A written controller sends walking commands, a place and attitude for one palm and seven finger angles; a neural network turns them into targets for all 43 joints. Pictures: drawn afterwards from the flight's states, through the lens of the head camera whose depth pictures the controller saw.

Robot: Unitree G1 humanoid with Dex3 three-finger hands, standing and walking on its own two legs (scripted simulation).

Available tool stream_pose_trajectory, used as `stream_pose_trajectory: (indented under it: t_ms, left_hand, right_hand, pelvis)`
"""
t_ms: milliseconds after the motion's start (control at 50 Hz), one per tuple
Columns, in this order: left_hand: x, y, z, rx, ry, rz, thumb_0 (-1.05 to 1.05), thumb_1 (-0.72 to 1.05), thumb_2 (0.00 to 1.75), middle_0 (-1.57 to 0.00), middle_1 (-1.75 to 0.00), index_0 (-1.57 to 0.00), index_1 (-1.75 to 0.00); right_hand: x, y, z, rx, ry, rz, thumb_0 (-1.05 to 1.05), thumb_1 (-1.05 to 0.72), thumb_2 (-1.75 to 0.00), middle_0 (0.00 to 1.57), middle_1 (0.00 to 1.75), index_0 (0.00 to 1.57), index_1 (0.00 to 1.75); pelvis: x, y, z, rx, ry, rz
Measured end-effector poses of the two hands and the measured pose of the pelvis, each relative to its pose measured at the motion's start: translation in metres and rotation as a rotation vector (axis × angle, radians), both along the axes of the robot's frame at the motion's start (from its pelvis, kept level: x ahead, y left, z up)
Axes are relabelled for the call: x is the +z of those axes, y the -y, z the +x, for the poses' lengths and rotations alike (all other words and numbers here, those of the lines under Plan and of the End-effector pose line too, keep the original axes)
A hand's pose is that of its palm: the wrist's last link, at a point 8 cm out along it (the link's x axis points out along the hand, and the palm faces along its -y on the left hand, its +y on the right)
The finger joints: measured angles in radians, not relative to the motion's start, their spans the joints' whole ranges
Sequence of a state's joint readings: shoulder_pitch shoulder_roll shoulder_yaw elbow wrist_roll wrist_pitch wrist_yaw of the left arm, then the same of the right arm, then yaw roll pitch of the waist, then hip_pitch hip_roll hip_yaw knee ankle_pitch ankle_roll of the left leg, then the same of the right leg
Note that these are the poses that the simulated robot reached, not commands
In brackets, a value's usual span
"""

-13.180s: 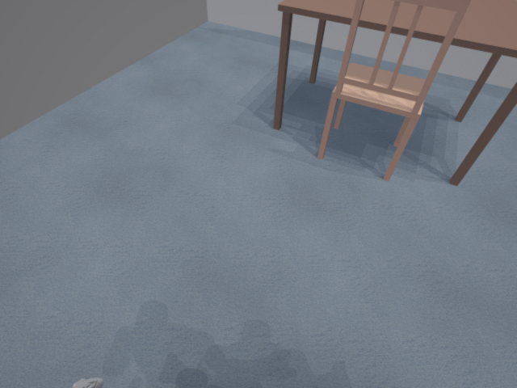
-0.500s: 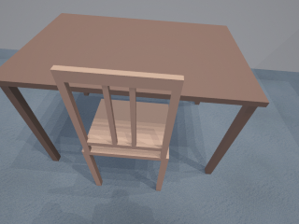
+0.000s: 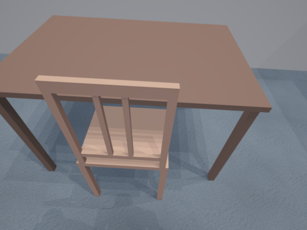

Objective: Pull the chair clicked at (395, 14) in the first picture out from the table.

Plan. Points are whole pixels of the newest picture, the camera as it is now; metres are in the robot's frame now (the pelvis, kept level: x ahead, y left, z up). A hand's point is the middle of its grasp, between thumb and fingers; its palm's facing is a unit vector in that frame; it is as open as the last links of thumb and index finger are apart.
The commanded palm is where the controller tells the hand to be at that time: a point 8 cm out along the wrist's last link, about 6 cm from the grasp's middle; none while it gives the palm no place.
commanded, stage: look again from close up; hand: left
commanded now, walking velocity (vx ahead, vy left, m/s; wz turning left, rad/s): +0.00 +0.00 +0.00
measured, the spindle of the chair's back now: (104, 128) +0.46 +0.21 -0.07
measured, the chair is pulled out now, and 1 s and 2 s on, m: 0.00 0.00 0.00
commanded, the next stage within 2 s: shuffle to correct the standing spot in 0.38 s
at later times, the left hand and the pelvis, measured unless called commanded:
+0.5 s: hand out of the picture -0.02 +0.15 -0.18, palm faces +0.02 -0.99 -0.16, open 7.4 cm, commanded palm none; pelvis +0.01 -0.01 +0.00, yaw +0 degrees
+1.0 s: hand out of the picture +0.00 +0.09 -0.17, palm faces +0.05 -0.98 -0.21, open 7.4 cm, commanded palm none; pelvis +0.03 -0.08 +0.00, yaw +0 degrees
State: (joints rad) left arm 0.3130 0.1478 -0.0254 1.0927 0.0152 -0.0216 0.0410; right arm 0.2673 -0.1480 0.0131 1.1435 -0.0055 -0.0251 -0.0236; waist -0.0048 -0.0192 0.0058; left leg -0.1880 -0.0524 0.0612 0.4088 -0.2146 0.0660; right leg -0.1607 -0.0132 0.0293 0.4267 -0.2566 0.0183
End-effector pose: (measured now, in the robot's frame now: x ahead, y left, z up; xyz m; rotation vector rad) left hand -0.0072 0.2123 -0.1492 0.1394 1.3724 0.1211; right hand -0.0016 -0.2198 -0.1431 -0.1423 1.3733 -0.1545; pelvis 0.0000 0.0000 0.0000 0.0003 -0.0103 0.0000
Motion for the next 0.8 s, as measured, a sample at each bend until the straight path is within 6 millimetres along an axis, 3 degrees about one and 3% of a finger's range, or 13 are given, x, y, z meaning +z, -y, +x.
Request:
stream_pose_trajectory:
  t_ms: [260, 600, 800]
  left_hand:
    - [0.002, 0.007, -0.006, 0.013, -0.027, -0.005, 0.0, 0.91, 0.9, -0.2, -0.3, -0.2, -0.3]
    - [0.003, 0.016, -0.021, 0.023, -0.07, -0.009, 0.0, 0.91, 0.9, -0.2, -0.3, -0.2, -0.3]
    - [0.002, 0.031, -0.018, 0.017, -0.119, 0.013, 0.0, 0.91, 0.9, -0.2, -0.3, -0.2, -0.3]
  right_hand:
    - [0.0, 0.005, 0.008, 0.009, 0.002, 0.0, 0.01, -0.92, -0.9, 0.2, 0.3, 0.2, 0.3]
    - [-0.001, 0.008, 0.001, 0.002, -0.018, 0.012, 0.01, -0.92, -0.9, 0.2, 0.3, 0.2, 0.3]
    - [-0.009, 0.03, -0.008, -0.044, -0.066, 0.019, 0.0, -0.91, -0.89, 0.2, 0.3, 0.2, 0.3]
  pelvis:
    - [0.001, 0.004, 0.005, 0.002, 0.005, 0.003]
    - [0.002, 0.012, 0.006, 0.0, 0.006, 0.007]
    - [-0.004, 0.038, 0.015, -0.008, -0.02, 0.033]
